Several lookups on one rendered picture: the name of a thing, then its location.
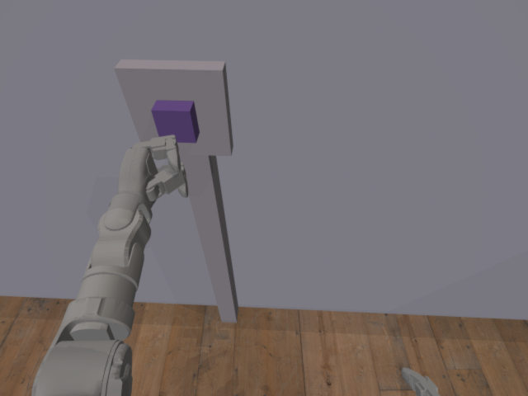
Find robot left upper arm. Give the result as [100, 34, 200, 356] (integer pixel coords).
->
[35, 340, 133, 396]

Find right robot hand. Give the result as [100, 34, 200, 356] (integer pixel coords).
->
[402, 367, 440, 396]

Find left robot hand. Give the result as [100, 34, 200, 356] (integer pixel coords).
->
[117, 134, 188, 209]

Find robot left forearm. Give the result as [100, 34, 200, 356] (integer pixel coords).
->
[31, 193, 153, 396]

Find panel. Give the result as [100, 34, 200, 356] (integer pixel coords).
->
[114, 59, 238, 323]

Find button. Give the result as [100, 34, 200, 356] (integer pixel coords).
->
[151, 100, 200, 143]

